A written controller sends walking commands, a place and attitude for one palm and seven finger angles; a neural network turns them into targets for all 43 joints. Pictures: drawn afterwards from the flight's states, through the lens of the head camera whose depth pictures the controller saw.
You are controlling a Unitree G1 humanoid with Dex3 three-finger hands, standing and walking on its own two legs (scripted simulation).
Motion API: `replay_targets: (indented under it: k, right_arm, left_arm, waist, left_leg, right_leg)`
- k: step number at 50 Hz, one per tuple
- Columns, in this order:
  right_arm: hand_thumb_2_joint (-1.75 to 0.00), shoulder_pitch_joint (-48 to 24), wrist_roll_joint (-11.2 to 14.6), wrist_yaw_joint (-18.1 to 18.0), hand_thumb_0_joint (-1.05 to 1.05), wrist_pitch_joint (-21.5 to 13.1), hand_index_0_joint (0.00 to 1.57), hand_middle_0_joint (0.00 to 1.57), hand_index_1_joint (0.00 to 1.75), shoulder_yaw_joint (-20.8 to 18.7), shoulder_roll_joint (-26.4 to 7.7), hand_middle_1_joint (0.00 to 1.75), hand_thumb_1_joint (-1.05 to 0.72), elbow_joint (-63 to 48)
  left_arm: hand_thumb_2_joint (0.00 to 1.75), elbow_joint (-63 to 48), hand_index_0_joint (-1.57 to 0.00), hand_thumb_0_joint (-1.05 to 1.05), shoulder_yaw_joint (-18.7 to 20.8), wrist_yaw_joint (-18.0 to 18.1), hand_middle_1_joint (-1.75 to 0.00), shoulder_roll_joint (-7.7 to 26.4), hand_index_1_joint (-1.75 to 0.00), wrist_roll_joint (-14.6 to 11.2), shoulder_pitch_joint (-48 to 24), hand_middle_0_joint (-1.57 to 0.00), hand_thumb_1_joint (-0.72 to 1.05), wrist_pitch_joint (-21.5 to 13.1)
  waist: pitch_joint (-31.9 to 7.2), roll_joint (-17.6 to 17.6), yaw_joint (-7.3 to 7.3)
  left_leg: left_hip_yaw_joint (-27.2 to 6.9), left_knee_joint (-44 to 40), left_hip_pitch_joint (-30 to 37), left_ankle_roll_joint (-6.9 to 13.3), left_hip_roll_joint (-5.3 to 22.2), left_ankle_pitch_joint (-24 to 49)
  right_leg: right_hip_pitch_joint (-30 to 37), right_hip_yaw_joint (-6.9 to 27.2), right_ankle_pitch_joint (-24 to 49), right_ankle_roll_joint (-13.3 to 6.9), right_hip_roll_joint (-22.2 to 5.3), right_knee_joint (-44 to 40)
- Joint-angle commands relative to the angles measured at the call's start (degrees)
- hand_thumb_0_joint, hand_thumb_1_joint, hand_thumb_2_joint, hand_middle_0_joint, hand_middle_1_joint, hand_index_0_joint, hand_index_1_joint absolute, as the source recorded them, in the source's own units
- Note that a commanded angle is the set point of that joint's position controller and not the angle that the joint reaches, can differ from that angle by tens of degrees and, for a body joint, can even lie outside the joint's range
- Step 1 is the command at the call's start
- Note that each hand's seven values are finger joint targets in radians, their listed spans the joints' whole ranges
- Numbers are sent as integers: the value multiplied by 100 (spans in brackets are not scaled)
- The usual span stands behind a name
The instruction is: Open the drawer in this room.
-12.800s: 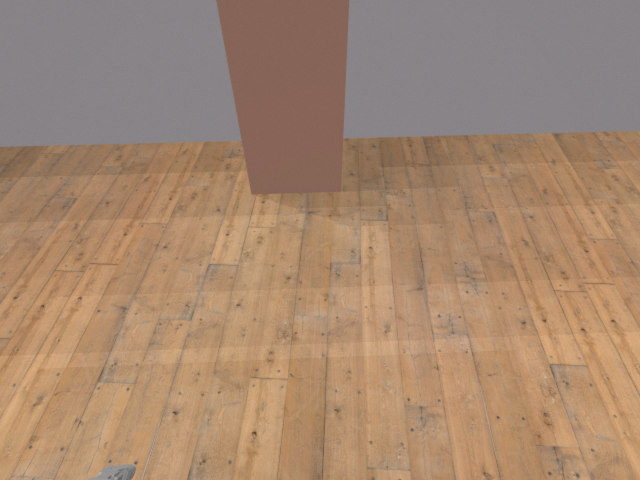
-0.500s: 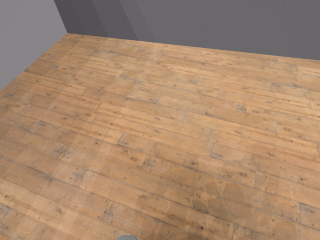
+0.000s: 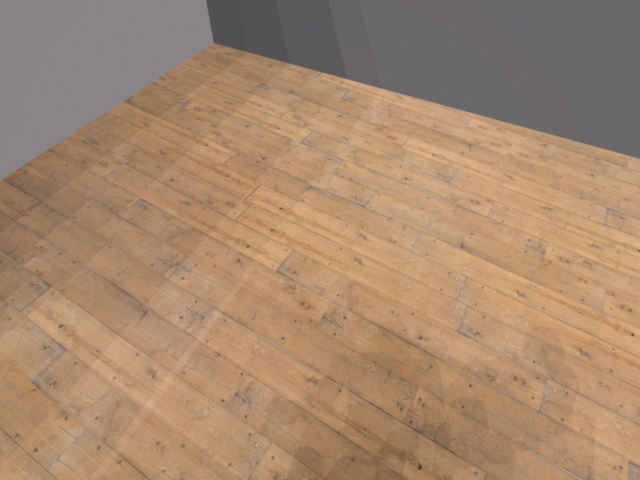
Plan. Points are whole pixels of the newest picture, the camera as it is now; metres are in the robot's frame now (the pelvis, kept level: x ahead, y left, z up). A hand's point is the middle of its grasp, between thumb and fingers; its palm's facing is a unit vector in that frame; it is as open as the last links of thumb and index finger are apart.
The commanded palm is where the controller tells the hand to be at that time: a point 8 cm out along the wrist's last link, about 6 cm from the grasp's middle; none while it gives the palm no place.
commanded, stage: turn or walk to find it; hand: left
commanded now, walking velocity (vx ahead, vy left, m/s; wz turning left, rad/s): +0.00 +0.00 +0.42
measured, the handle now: out of the picture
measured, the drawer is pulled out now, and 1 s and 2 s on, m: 0.00 0.00 0.00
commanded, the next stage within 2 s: stand and wait in 1.92 s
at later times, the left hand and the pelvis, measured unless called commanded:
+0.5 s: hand out of the picture -0.03 +0.18 -0.17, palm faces +0.26 -0.93 -0.24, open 7.4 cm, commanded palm none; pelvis -0.03 -0.02 +0.00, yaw +14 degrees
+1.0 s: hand out of the picture -0.03 +0.20 -0.16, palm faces +0.42 -0.86 -0.27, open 7.4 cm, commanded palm none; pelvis -0.04 -0.03 -0.01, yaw +26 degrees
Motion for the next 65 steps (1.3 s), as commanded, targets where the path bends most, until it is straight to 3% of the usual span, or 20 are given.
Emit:
replay_targets:
  k: [1, 4, 6, 7, 10, 21, 25, 26, 27, 28, 29, 34, 41, 46, 47, 48, 49, 51, 54, 65]
  right_arm:
    - [-90, 186, -27, -60, 0, -32, 20, 20, 30, -318, -1260, 30, -90, -310]
    - [-90, 59, 43, -32, 0, -24, 20, 20, 30, -326, -1081, 30, -90, -379]
    - [-90, 26, 79, 17, 0, -43, 20, 20, 30, -248, -583, 30, -90, -604]
    - [-90, -22, 6, -1, 0, 64, 20, 20, 30, -329, -862, 30, -90, -547]
    - [-90, 309, -3, 101, 0, 184, 20, 20, 30, -364, -767, 30, -90, -229]
    - [-90, -306, 73, 93, 0, 80, 20, 20, 30, -167, -552, 30, -90, -329]
    - [-90, 182, 89, 66, 0, -7, 20, 20, 30, -148, -637, 30, -90, -225]
    - [-90, 397, 73, 74, 0, -58, 20, 20, 30, -193, -833, 30, -90, -174]
    - [-90, 488, 19, 60, 0, -116, 20, 20, 30, -314, -1398, 30, -90, -222]
    - [-90, 698, 26, 36, 0, -71, 20, 20, 30, -391, -1783, 30, -90, -194]
    - [-90, 813, 5, -26, 0, -84, 20, 20, 30, -377, -1659, 30, -90, -77]
    - [-90, 24, 13, -105, 0, -136, 20, 20, 30, -220, -1272, 30, -90, -269]
    - [-90, 188, -9, -76, 0, -78, 20, 20, 30, -301, -1308, 30, -90, -279]
    - [-90, -118, -2, -47, 0, -18, 20, 20, 30, -333, -1273, 30, -90, -399]
    - [-90, -114, 33, -34, 0, -26, 20, 20, 30, -328, -1154, 30, -90, -418]
    - [-90, 17, 87, 0, 0, -43, 20, 20, 30, -293, -855, 30, -90, -464]
    - [-90, -37, 82, 19, 0, -41, 20, 20, 30, -240, -591, 30, -90, -633]
    - [-90, -157, 27, 20, 0, 128, 20, 20, 30, -353, -902, 30, -90, -496]
    - [-90, 251, -7, 120, 0, 180, 20, 20, 30, -325, -775, 30, -90, -237]
    - [-90, -318, 98, 92, 0, 61, 20, 20, 30, -138, -556, 30, -90, -339]
  left_arm:
    - [90, -502, -20, 0, 56, 58, -30, 332, -30, -44, -7, -20, 90, -203]
    - [90, -384, -20, 0, 105, 96, -30, 490, -30, -31, 554, -20, 90, -310]
    - [90, -440, -20, 0, 244, 148, -30, 1241, -30, 81, 725, -20, 90, -389]
    - [90, -507, -20, 0, 266, 159, -30, 1170, -30, 18, 616, -20, 90, -403]
    - [90, -709, -20, 0, 143, 146, -30, 699, -30, 19, -278, -20, 90, -356]
    - [90, -316, -20, 0, 249, 115, -30, 1032, -30, 113, 662, -20, 90, -363]
    - [90, -254, -20, 0, 269, 97, -30, 1053, -30, 63, 449, -20, 90, -295]
    - [90, -286, -20, 0, 253, 85, -30, 955, -30, 10, 448, -20, 90, -256]
    - [90, -431, -20, 0, 214, 54, -30, 623, -30, -29, 570, -20, 90, -211]
    - [90, -622, -20, 0, 78, 38, -30, 393, -30, 11, 276, -20, 90, -185]
    - [90, -628, -20, 0, 86, 88, -30, 468, -30, 43, -123, -20, 90, -117]
    - [90, -327, -20, 0, 100, -14, -30, 481, -30, -2, 71, -20, 90, -150]
    - [90, -507, -20, 0, 53, 21, -30, 396, -30, -26, -190, -20, 90, -171]
    - [90, -430, -20, 0, 73, 44, -30, 415, -30, -42, 390, -20, 90, -262]
    - [90, -394, -20, 0, 100, 59, -30, 520, -30, -21, 582, -20, 90, -315]
    - [90, -389, -20, 0, 160, 100, -30, 886, -30, 47, 748, -20, 90, -388]
    - [90, -431, -20, 0, 228, 120, -30, 1295, -30, 96, 785, -20, 90, -405]
    - [90, -566, -20, 0, 236, 149, -30, 1065, -30, 30, 383, -20, 90, -384]
    - [90, -719, -20, 0, 122, 120, -30, 686, -30, 39, -192, -20, 90, -401]
    - [90, -249, -20, 0, 247, 106, -30, 1058, -30, 114, 682, -20, 90, -356]
  waist:
    - [-436, 1019, -90]
    - [-638, 581, 202]
    - [-526, -1499, 315]
    - [-463, -1505, 321]
    - [64, -583, -183]
    - [-357, -1092, 355]
    - [-637, -948, 60]
    - [-752, -440, -88]
    - [-825, 1048, -120]
    - [-683, 1745, -265]
    - [-610, 1613, -408]
    - [-381, 951, -11]
    - [-468, 967, -145]
    - [-530, 939, 143]
    - [-601, 640, 238]
    - [-777, -332, 278]
    - [-570, -1531, 312]
    - [-194, -1108, 202]
    - [-51, -784, -115]
    - [-446, -1076, 341]
  left_leg:
    - [-1699, -519, 276, 753, 1466, 1920]
    - [-1507, 118, -517, 323, 989, 1207]
    - [-103, 2187, -2053, -342, -194, -1932]
    - [-418, 3176, -1876, -315, 83, -2118]
    - [-257, 4367, -1746, -378, 306, -1111]
    - [513, 2073, -1158, -574, 397, -1584]
    - [707, 291, -26, -451, 309, -545]
    - [535, -404, 671, -366, 488, 199]
    - [-1082, -711, 1411, 125, 1738, 1412]
    - [-1847, -734, 1322, 773, 2621, 2816]
    - [-1764, -761, 899, 870, 2488, 2541]
    - [-846, -571, 800, 665, 1608, 2801]
    - [-1207, -449, 804, 768, 1580, 2698]
    - [-1462, -78, -74, 536, 1274, 1944]
    - [-1339, 254, -404, 312, 1038, 1444]
    - [-828, 1108, -1158, -27, 545, 250]
    - [-87, 2357, -1945, -340, -189, -2018]
    - [-429, 3999, -1702, -299, 158, -1893]
    - [-151, 4469, -1632, -427, 329, -966]
    - [572, 1756, -888, -495, 366, -1572]
  right_leg:
    - [297, -59, 21, -93, 192, -995]
    - [1726, -29, 1321, -164, 69, -2861]
    - [2326, 2026, 1975, -1125, -2200, -3554]
    - [1514, 2027, 1734, -1397, -2322, -3688]
    - [704, 814, 1108, -1126, -1482, -3623]
    - [1863, 90, 3244, -1324, -1637, -2917]
    - [1570, -305, 3200, -926, -1504, -2162]
    - [1067, -574, 2678, -628, -1325, -1593]
    - [-220, -914, 853, -206, -656, -537]
    - [-900, -674, -1234, -56, -316, 327]
    - [-833, -203, -1128, -95, -324, 850]
    - [-811, -43, 51, -2, -213, 1096]
    - [-361, -53, -101, 14, 9, -58]
    - [1051, -216, 836, -97, 226, -1941]
    - [1607, -137, 1375, -127, 79, -2706]
    - [2360, 786, 1614, -387, -878, -3215]
    - [2335, 2002, 2312, -1040, -2150, -3427]
    - [1071, 1842, 1495, -1383, -2072, -3686]
    - [846, 532, 1379, -1070, -1368, -3512]
    - [1800, 73, 3245, -1307, -1688, -2857]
